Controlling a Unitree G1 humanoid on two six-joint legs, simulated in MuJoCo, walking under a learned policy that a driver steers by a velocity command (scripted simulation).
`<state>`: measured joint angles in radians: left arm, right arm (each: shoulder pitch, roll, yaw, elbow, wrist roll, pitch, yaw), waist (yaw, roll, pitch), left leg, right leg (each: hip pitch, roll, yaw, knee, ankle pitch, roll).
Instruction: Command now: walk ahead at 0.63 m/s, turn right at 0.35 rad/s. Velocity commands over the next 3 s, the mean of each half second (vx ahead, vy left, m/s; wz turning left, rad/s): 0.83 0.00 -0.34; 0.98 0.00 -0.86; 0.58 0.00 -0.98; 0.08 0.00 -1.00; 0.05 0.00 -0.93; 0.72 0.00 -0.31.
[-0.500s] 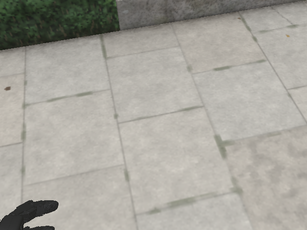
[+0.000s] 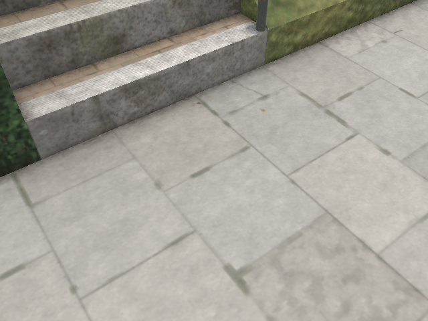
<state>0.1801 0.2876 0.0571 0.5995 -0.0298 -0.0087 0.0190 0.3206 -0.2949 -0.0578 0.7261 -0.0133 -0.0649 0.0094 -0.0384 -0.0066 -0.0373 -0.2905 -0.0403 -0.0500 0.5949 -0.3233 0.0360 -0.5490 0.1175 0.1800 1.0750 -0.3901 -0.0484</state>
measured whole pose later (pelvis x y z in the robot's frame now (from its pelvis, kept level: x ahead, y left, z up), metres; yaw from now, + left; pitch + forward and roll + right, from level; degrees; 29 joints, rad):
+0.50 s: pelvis +0.28 -0.09 +0.00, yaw -10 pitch +2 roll -1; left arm 0.23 0.31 0.04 0.73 0.03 -0.05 -0.02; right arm 0.39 -0.28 -0.02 0.82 -0.04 -0.07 0.02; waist -0.04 0.02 0.00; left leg -0.37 0.08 0.00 1.18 -0.31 0.03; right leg -0.28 0.11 -0.01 0.50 -0.27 -0.10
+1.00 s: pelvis +0.72 -0.20 +0.00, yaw -36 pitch +1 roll +3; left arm 0.14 0.37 0.06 0.73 0.03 0.00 -0.06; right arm 0.38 -0.32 -0.06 0.82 -0.03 -0.08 0.00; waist -0.04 -0.05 0.03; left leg -0.09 0.04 0.20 0.42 -0.33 -0.03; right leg -0.66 -0.04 -0.02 1.25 -0.23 -0.11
